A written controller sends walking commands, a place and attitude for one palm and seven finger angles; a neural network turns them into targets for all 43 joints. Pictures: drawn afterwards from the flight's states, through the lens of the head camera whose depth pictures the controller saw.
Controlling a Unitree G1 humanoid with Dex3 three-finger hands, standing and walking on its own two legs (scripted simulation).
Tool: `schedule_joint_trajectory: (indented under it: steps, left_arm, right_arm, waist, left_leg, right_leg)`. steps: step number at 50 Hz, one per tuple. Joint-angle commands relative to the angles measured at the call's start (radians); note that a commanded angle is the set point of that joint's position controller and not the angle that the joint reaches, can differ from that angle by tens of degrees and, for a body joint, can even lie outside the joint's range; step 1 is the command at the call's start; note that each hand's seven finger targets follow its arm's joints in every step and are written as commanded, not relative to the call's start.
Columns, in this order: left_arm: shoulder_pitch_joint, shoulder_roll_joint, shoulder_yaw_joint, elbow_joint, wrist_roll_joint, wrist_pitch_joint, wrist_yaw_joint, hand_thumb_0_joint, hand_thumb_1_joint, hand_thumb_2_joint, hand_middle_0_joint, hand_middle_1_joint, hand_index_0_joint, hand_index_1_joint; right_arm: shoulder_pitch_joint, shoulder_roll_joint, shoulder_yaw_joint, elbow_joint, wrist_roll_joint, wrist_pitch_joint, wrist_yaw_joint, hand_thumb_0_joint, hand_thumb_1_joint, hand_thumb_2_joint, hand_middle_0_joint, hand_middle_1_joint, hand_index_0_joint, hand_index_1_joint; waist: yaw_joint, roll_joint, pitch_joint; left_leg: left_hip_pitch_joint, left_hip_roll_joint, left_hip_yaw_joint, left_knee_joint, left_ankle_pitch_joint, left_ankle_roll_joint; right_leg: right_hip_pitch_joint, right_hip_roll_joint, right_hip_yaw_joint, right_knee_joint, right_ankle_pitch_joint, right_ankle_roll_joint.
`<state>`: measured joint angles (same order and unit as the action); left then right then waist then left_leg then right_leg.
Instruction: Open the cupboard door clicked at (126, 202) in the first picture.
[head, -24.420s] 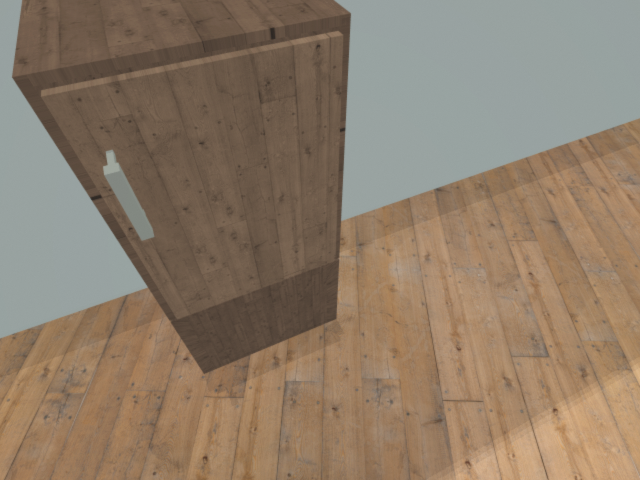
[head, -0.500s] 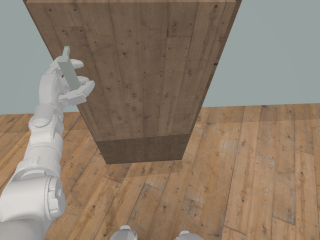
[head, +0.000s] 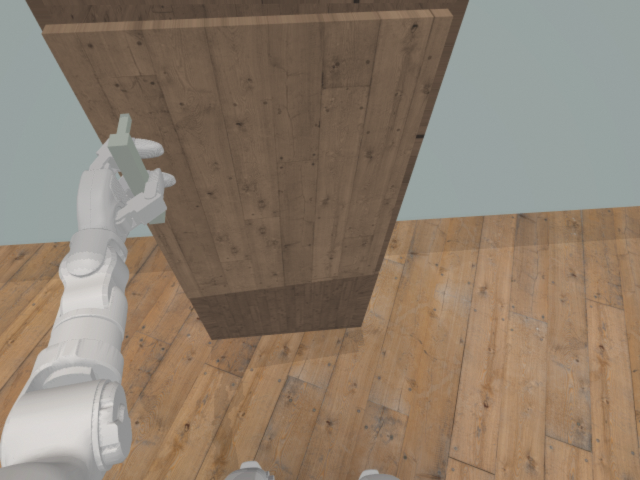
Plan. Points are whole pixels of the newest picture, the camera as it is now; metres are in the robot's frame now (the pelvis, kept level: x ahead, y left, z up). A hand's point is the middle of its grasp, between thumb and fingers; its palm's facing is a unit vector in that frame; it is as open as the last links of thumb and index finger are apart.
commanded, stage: pull the door open along its arc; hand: left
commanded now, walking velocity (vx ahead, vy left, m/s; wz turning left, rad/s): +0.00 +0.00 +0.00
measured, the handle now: (141, 172) +0.49 +0.22 +0.09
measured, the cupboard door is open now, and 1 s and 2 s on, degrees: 4 39 40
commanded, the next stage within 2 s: open thumb and fingers to let go in 0.68 s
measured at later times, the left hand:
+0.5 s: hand (213, 312) +0.29 +0.11 +0.09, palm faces +0.41 -0.91 +0.04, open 5.8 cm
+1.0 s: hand (255, 348) +0.25 +0.06 +0.09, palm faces +0.49 -0.87 -0.01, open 6.6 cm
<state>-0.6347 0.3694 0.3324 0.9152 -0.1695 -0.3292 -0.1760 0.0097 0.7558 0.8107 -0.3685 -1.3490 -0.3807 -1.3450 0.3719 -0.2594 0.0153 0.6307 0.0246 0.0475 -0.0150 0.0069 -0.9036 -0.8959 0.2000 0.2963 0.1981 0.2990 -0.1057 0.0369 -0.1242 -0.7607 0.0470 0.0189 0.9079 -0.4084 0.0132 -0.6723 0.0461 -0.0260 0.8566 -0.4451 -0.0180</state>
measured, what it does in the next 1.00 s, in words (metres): shifts its weight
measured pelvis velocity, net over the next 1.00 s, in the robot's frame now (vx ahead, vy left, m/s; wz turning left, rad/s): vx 0.01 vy -0.06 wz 0.08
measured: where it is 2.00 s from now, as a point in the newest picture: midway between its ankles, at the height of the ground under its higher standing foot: outside the picture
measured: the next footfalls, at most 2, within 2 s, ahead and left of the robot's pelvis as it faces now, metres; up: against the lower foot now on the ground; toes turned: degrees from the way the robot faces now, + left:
none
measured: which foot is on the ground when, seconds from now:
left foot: down 0.00-1.00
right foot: down 0.00-1.00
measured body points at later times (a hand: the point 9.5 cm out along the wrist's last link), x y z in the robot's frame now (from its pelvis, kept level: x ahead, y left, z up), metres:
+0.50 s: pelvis +0.01 -0.01 +0.01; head +0.02 -0.02 +0.46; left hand +0.26 +0.15 +0.09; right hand +0.22 -0.21 -0.07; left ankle +0.01 +0.11 -0.69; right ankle -0.02 -0.11 -0.69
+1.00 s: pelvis +0.01 -0.06 +0.01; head +0.01 -0.09 +0.46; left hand +0.22 +0.11 +0.10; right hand +0.19 -0.27 -0.09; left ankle +0.01 +0.11 -0.69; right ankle -0.02 -0.11 -0.69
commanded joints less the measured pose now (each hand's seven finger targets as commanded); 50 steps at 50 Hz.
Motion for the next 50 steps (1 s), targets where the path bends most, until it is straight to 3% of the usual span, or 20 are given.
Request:
schedule_joint_trajectory:
  steps: [1,6,7,9,10,11,13,14,16,19,21,23,27,30,33,37,39,40,43,50]
  left_arm:
    - [-0.16,0.162,0.006,-0.316,-0.036,-0.062,-0.023,0.0,0.9,0.9,-0.4,-1.35,-0.4,-1.35]
    - [0.135,0.065,-0.046,-0.556,-0.073,-0.036,-0.02,0.0,0.9,0.9,-0.4,-1.35,-0.4,-1.35]
    - [0.195,0.046,-0.062,-0.604,-0.078,-0.028,-0.017,0.0,0.9,0.9,-0.4,-1.35,-0.4,-1.35]
    - [0.296,0.003,-0.103,-0.7,-0.084,-0.012,-0.004,0.0,0.9,0.9,-0.4,-1.35,-0.4,-1.35]
    - [0.272,-0.023,0.025,-0.8,-0.141,0.001,0.142,0.0,0.9,0.9,-0.4,-1.35,-0.4,-1.35]
    - [0.349,-0.134,-0.095,-0.832,-0.105,0.023,0.211,0.0,0.9,0.9,-0.4,-1.35,-0.4,-1.35]
    - [0.475,-0.15,-0.1,-0.907,-0.054,0.047,0.327,0.0,0.9,0.9,-0.4,-1.35,-0.4,-1.35]
    - [0.524,-0.153,-0.113,-0.924,-0.018,0.058,0.381,0.0,0.9,0.9,-0.4,-1.35,-0.4,-1.35]
    - [0.559,-0.218,-0.186,-1.03,0.047,0.083,0.473,0.0,0.9,0.9,-0.4,-1.35,-0.4,-1.35]
    - [0.684,-0.241,-0.206,-1.101,0.12,0.137,0.599,0.0,0.9,0.9,-0.4,-1.35,-0.4,-1.35]
    - [0.775,-0.323,-0.294,-1.194,0.168,0.182,0.668,0.0,0.9,0.9,-0.4,-1.35,-0.4,-1.35]
    - [0.856,-0.337,-0.315,-1.238,0.187,0.219,0.707,0.0,0.9,0.9,-0.4,-1.35,-0.4,-1.35]
    - [1.019,-0.377,-0.38,-1.307,0.212,0.233,0.7,0.0,0.9,0.9,-0.4,-1.35,-0.4,-1.35]
    - [1.078,-0.393,-0.418,-1.356,0.235,0.226,0.692,0.0,0.9,0.9,-0.4,-1.35,-0.4,-1.35]
    - [1.044,-0.457,-0.504,-1.374,0.247,0.22,0.688,0.0,0.9,0.9,-0.4,-1.35,-0.4,-1.35]
    - [0.988,-0.539,-0.6,-1.366,0.231,0.218,0.689,0.0,0.9,0.9,-0.4,-1.35,-0.4,-1.35]
    - [0.841,-0.49,-0.562,-1.332,0.236,0.208,0.707,0.0,0.9,0.9,-0.4,-1.35,-0.4,-1.35]
    - [0.835,-0.485,-0.551,-1.333,0.237,0.199,0.711,0.0,0.83,0.87,-0.395,-1.342,-0.395,-1.342]
    - [0.891,-0.47,-0.532,-1.302,0.223,0.183,0.694,0.0,0.62,0.78,-0.38,-1.32,-0.38,-1.32]
    - [0.864,-0.446,-0.527,-1.288,0.23,0.14,0.663,0.0,0.13,0.57,-0.345,-1.268,-0.345,-1.268]
  right_arm:
    - [0.027,-0.146,-0.063,-0.129,0.005,-0.031,-0.001,0.0,-0.9,-0.9,0.2,0.3,0.2,0.3]
    - [-0.033,-0.125,-0.065,-0.181,0.016,-0.049,0.011,0.0,-0.9,-0.9,0.2,0.3,0.2,0.3]
    - [-0.049,-0.122,-0.065,-0.192,0.018,-0.054,0.013,0.0,-0.9,-0.9,0.2,0.3,0.2,0.3]
    - [-0.074,-0.118,-0.062,-0.213,0.018,-0.063,0.016,0.0,-0.9,-0.9,0.2,0.3,0.2,0.3]
    - [-0.128,-0.08,-0.059,-0.217,0.014,-0.075,0.015,0.0,-0.9,-0.9,0.2,0.3,0.2,0.3]
    - [-0.136,-0.077,-0.056,-0.219,0.005,-0.088,0.022,0.0,-0.9,-0.9,0.2,0.3,0.2,0.3]
    - [-0.147,-0.078,-0.056,-0.215,-0.008,-0.094,0.031,0.0,-0.9,-0.9,0.2,0.3,0.2,0.3]
    - [-0.154,-0.08,-0.054,-0.215,-0.019,-0.089,0.03,0.0,-0.9,-0.9,0.2,0.3,0.2,0.3]
    - [-0.187,-0.065,-0.049,-0.231,-0.035,-0.079,0.034,0.0,-0.9,-0.9,0.2,0.3,0.2,0.3]
    - [-0.209,-0.052,-0.045,-0.245,-0.055,-0.045,0.022,0.0,-0.9,-0.9,0.2,0.3,0.2,0.3]
    - [-0.239,-0.031,-0.037,-0.266,-0.061,-0.022,0.022,0.0,-0.9,-0.9,0.2,0.3,0.2,0.3]
    - [-0.248,-0.025,-0.033,-0.269,-0.066,0.001,0.017,0.0,-0.9,-0.9,0.2,0.3,0.2,0.3]
    - [-0.272,-0.006,-0.022,-0.282,-0.073,0.032,0.007,0.0,-0.9,-0.9,0.2,0.3,0.2,0.3]
    - [-0.289,0.003,-0.019,-0.29,-0.077,0.04,0.006,0.0,-0.9,-0.9,0.2,0.3,0.2,0.3]
    - [-0.303,0.005,-0.015,-0.297,-0.082,0.032,0.008,0.0,-0.9,-0.9,0.2,0.3,0.2,0.3]
    - [-0.31,-0.002,-0.013,-0.295,-0.081,-0.004,0.009,0.0,-0.9,-0.9,0.2,0.3,0.2,0.3]
    - [-0.299,-0.007,-0.018,-0.27,-0.082,-0.018,-0.001,0.0,-0.9,-0.9,0.2,0.3,0.2,0.3]
    - [-0.304,-0.009,-0.024,-0.268,-0.086,-0.025,-0.004,0.0,-0.9,-0.9,0.2,0.3,0.2,0.3]
    - [-0.293,-0.004,-0.025,-0.264,-0.082,-0.037,-0.009,0.0,-0.9,-0.9,0.2,0.3,0.2,0.3]
    - [-0.283,-0.013,-0.033,-0.253,-0.079,-0.052,-0.011,0.0,-0.9,-0.9,0.2,0.3,0.2,0.3]
  waist:
    - [0.056,0.009,-0.384]
    - [0.09,-0.011,-0.356]
    - [0.096,0.013,-0.332]
    - [0.096,-0.008,-0.301]
    - [0.187,-0.009,-0.297]
    - [0.142,0.003,-0.26]
    - [0.148,-0.031,-0.228]
    - [0.142,-0.083,-0.205]
    - [0.14,-0.037,-0.203]
    - [0.151,-0.083,-0.186]
    - [0.152,-0.039,-0.183]
    - [0.147,-0.066,-0.173]
    - [0.144,-0.094,-0.119]
    - [0.144,-0.065,-0.098]
    - [0.125,-0.053,-0.091]
    - [0.106,-0.099,-0.086]
    - [0.084,-0.135,-0.067]
    - [0.101,-0.115,-0.102]
    - [0.116,-0.159,-0.123]
    - [0.112,-0.156,-0.097]
  left_leg:
    - [0.328,-0.035,-0.022,-0.096,0.41,0.019]
    - [0.341,-0.038,-0.004,-0.124,0.446,0.022]
    - [0.349,-0.039,0.001,-0.13,0.435,0.02]
    - [0.352,-0.041,-0.001,-0.139,0.419,0.022]
    - [0.32,-0.045,0.001,-0.151,0.407,0.009]
    - [0.343,-0.046,0.005,-0.158,0.387,0.005]
    - [0.332,-0.042,-0.003,-0.164,0.371,0.0]
    - [0.319,-0.041,-0.01,-0.166,0.357,0.004]
    - [0.331,-0.043,-0.007,-0.172,0.335,0.002]
    - [0.331,-0.044,-0.014,-0.178,0.319,0.0]
    - [0.351,-0.048,-0.009,-0.178,0.328,-0.001]
    - [0.352,-0.05,-0.01,-0.172,0.33,-0.004]
    - [0.357,-0.054,-0.008,-0.163,0.341,-0.003]
    - [0.358,-0.055,-0.012,-0.15,0.351,-0.002]
    - [0.355,-0.062,-0.023,-0.127,0.325,0.0]
    - [0.35,-0.067,-0.037,-0.105,0.272,0.004]
    - [0.334,-0.068,-0.046,-0.095,0.244,0.005]
    - [0.336,-0.072,-0.044,-0.092,0.234,0.004]
    - [0.32,-0.078,-0.044,-0.101,0.233,0.004]
    - [0.304,-0.072,-0.052,-0.111,0.212,0.009]
  right_leg:
    - [0.176,0.015,-0.001,-0.097,0.478,0.0]
    - [0.248,0.01,-0.006,-0.108,0.552,0.004]
    - [0.24,0.009,-0.005,-0.114,0.541,0.005]
    - [0.251,0.007,-0.011,-0.119,0.528,0.006]
    - [0.269,0.004,-0.026,-0.124,0.487,0.003]
    - [0.258,0.004,-0.032,-0.127,0.47,0.007]
    - [0.253,-0.001,-0.037,-0.127,0.44,0.005]
    - [0.254,-0.001,-0.039,-0.13,0.425,0.007]
    - [0.252,-0.014,-0.032,-0.131,0.407,0.006]
    - [0.292,-0.019,-0.023,-0.151,0.396,0.001]
    - [0.303,-0.025,-0.021,-0.155,0.409,-0.002]
    - [0.325,-0.025,-0.015,-0.168,0.435,-0.003]
    - [0.345,-0.034,0.003,-0.186,0.519,0.0]
    - [0.336,-0.037,0.014,-0.177,0.551,-0.001]
    - [0.308,-0.047,0.025,-0.176,0.556,0.007]
    - [0.284,-0.067,0.031,-0.189,0.548,0.026]
    - [0.251,-0.072,0.047,-0.203,0.5,0.03]
    - [0.255,-0.079,0.057,-0.201,0.488,0.032]
    - [0.305,-0.096,0.088,-0.218,0.547,0.046]
    - [0.296,-0.108,0.113,-0.232,0.494,0.045]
